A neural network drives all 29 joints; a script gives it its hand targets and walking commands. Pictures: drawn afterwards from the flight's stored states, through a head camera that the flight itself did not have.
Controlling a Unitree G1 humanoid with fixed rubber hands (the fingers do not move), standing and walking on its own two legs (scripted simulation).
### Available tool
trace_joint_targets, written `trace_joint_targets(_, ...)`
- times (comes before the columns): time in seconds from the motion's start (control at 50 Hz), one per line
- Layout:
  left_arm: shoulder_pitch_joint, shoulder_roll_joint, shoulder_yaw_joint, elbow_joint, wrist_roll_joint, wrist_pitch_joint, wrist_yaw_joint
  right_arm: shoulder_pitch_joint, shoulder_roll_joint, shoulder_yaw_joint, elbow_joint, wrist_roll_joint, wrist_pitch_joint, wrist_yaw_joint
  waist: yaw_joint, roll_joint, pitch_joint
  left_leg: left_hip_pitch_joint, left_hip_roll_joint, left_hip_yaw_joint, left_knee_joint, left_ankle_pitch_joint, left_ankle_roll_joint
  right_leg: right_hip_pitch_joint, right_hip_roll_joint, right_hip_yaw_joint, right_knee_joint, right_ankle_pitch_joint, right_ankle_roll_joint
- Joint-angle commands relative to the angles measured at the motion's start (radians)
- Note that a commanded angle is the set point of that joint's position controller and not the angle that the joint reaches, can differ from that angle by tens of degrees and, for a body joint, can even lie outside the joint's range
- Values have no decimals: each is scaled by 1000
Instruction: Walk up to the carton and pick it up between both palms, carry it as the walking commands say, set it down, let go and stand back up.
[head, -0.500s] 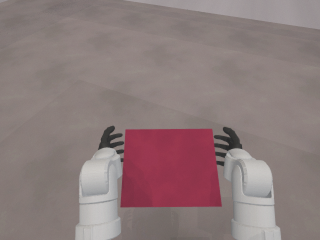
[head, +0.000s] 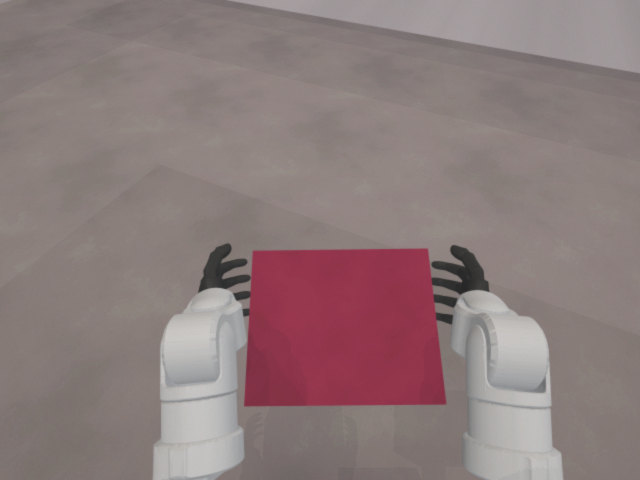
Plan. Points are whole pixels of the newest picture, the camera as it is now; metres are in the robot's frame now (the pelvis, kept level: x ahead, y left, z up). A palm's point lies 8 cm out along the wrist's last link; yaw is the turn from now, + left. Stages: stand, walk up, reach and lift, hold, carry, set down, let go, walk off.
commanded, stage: carry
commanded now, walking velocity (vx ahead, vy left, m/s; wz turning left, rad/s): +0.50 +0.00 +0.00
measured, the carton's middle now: (339, 332) +0.32 +0.01 +0.00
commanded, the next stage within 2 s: none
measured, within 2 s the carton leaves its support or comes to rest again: neither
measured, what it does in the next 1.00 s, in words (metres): walks ahead: right foot, then left foot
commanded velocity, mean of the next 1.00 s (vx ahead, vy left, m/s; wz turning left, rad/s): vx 0.50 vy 0.00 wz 0.00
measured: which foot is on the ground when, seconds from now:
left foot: down 0.00-0.44, up 0.46-0.86, down 0.88-1.00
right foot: down 0.00-0.02, up 0.04-0.42, down 0.44-0.90, up 0.92-1.00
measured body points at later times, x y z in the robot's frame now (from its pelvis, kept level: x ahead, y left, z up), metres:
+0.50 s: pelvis +0.32 -0.04 +0.00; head +0.32 -0.04 +0.45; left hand +0.62 +0.12 +0.09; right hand +0.63 -0.18 +0.08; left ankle +0.14 +0.08 -0.68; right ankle +0.39 -0.12 -0.72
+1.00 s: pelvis +0.64 -0.01 +0.01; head +0.67 +0.00 +0.46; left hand +0.95 +0.14 +0.07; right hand +0.95 -0.16 +0.08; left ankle +0.70 +0.06 -0.72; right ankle +0.50 -0.12 -0.63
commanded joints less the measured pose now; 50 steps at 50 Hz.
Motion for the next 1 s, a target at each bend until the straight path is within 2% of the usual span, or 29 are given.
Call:
trace_joint_targets(0.0, -489, -975, -696, 13, -445, 43, -434, -416, 1011, 662, 46, 431, -20, 373, -35, 344, -468, 817, 352, -596, -164, -153, 150, -540, 62, 14, 623, 252, -1)
trace_joint_targets(0.02, -509, -985, -702, 12, -434, 38, -435, -439, 1034, 664, 50, 443, -30, 375, -21, 324, -425, 808, 376, -656, -208, 9, 169, -671, 71, 114, 744, 0, -25)
trace_joint_targets(0.06, -522, -1027, -704, 27, -448, 16, -438, -506, 1062, 671, -2, 450, -43, 370, -27, 115, -407, 719, 342, -485, -178, 118, 126, -677, -21, 195, 759, 70, -38)
trace_joint_targets(0.08, -541, -1046, -712, 9, -462, 8, -436, -523, 1074, 674, -23, 454, -48, 366, -23, 84, -379, 652, 335, -419, -201, 109, 104, -660, -53, 197, 694, 117, -35)
trace_joint_targets(0.12, -538, -1053, -709, -22, -471, -1, -425, -542, 1088, 676, -64, 477, -53, 365, -18, 122, -367, 577, 297, -313, -250, 51, 69, -596, -45, 157, 561, 169, -27)
trace_joint_targets(0.16, -517, -1047, -705, -32, -470, -5, -412, -528, 1073, 667, -83, 484, -51, 364, -16, 153, -357, 579, 271, -250, -273, 42, 59, -587, -27, 118, 468, 192, -22)
trace_joint_targets(0.28, -454, -1019, -716, -64, -450, 12, -398, -447, 1020, 655, -85, 466, -30, 369, -18, 194, -286, 644, 212, -110, -246, 202, 32, -578, -2, 29, 185, 341, -18)
trace_joint_targets(0.36, -438, -995, -717, -52, -453, 30, -411, -433, 989, 656, -79, 450, -17, 369, -23, 194, -236, 649, 211, -73, -174, 229, 8, -485, 20, -15, 32, 380, -30)
trace_joint_targets(0.4, -409, -990, -713, -21, -456, 37, -419, -444, 978, 662, -69, 445, -8, 369, -1, 141, -267, 558, 159, -1, 0, 268, -34, -248, 67, -88, -66, 390, -42)
trace_joint_targets(0.42, -397, -995, -709, 3, -455, 38, -423, -446, 975, 667, -59, 443, -4, 369, 19, 84, -323, 399, 128, 15, 168, 233, -59, -21, 25, -31, -50, 365, -61)
trace_joint_targets(0.44, -385, -978, -693, 44, -446, 39, -425, -468, 974, 676, -38, 441, 2, 371, 43, -85, -372, 194, 60, 20, 433, 20, -87, 137, -158, 262, -115, 317, -104)
trace_joint_targets(0.46, -419, -962, -680, 62, -434, 32, -431, -506, 983, 679, -19, 442, 9, 368, 38, -298, -392, -148, -78, -49, 643, -417, -92, 353, -342, 630, -189, 387, -226)
trace_joint_targets(0.48, -438, -993, -681, 39, -452, 30, -435, -504, 994, 676, -20, 439, 4, 365, 32, -207, -399, -248, -13, -172, 753, -457, -59, 358, -375, 610, -176, 469, -246)
trace_joint_targets(0.5, -444, -1025, -671, 46, -455, 27, -436, -550, 1011, 682, -40, 453, -3, 367, 34, -124, -370, -246, 22, -204, 761, -428, -47, 293, -350, 531, -164, 552, -243)
trace_joint_targets(0.52, -458, -1043, -671, 43, -460, 23, -434, -557, 1029, 682, -36, 461, -10, 370, 32, -43, -350, -221, 49, -219, 716, -367, -45, 232, -331, 464, -173, 547, -220)
trace_joint_targets(0.54, -489, -1051, -677, 14, -466, 16, -432, -554, 1058, 685, -32, 465, -18, 372, 30, -26, -338, -192, 69, -221, 640, -325, -51, 174, -313, 400, -200, 515, -195)
trace_joint_targets(0.58, -528, -1052, -675, -26, -483, 3, -430, -575, 1078, 682, -71, 470, -35, 366, 32, -59, -341, -131, 68, -192, 510, -277, -61, 127, -264, 276, -227, 520, -172)
trace_joint_targets(0.64, -514, -1036, -679, -36, -483, 4, -426, -557, 1078, 681, -89, 465, -37, 351, 29, -87, -321, -143, 58, -137, 335, -200, -66, 157, -228, 180, -242, 598, -180)
trace_joint_targets(0.72, -472, -1008, -677, -40, -465, 12, -427, -486, 1068, 677, -65, 448, -23, 351, 26, -100, -270, -98, 17, -66, 121, -73, -56, 167, -183, 84, -214, 756, -162)
trace_joint_targets(0.78, -455, -994, -679, -48, -457, 19, -429, -477, 1049, 681, -71, 450, -15, 357, 25, -105, -238, -22, -6, -27, 40, -4, -43, 154, -169, 46, -184, 791, -140)
trace_joint_targets(0.82, -451, -984, -683, -36, -451, 27, -430, -455, 1038, 678, -49, 448, -10, 361, 6, -84, -267, 148, -50, 30, -35, 10, -27, 108, -136, -11, -51, 870, -108)
trace_joint_targets(0.84, -440, -981, -681, -18, -447, 32, -433, -437, 1034, 674, -29, 443, -9, 364, -8, -66, -304, 321, -76, 62, -62, -18, -18, 24, -106, -46, 64, 872, -79)
trace_joint_targets(0.86, -438, -979, -679, 4, -441, 37, -437, -420, 1027, 669, -9, 434, -8, 368, -31, -25, -367, 544, 3, -37, -51, -64, 3, -142, -85, -45, 243, 737, -44)
trace_joint_targets(0.88, -485, -975, -693, -14, -452, 45, -435, -412, 1015, 666, 17, 432, -16, 372, -36, 235, -496, 789, 288, -477, -104, -155, 128, -421, 3, -6, 586, 469, 2)
trace_joint_targets(0.9, -499, -983, -695, -16, -440, 47, -436, -407, 1039, 665, 52, 438, -25, 375, -23, 353, -453, 833, 365, -680, -205, 58, 190, -631, 95, 78, 747, 4, -7)
trace_joint_targets(0.92, -500, -997, -700, -1, -438, 36, -436, -448, 1047, 664, 19, 456, -34, 375, -20, 238, -452, 813, 362, -592, -171, 143, 185, -673, 37, 165, 838, -6, -29)
trace_joint_targets(0.94, -508, -1017, -701, 6, -447, 24, -439, -478, 1066, 670, 5, 454, -39, 372, -25, 130, -436, 764, 346, -514, -165, 193, 155, -670, -9, 203, 822, 49, -34)
trace_joint_targets(0.96, -535, -1033, -708, -11, -462, 14, -440, -492, 1079, 670, -9, 453, -45, 370, -24, 79, -396, 686, 335, -442, -184, 192, 124, -658, -46, 207, 751, 101, -33)
trace_joint_targets(0.98, -533, -1043, -709, -20, -467, 8, -438, -509, 1094, 674, -29, 465, -49, 369, -19, 82, -377, 633, 318, -383, -214, 141, 94, -629, -63, 199, 660, 132, -30)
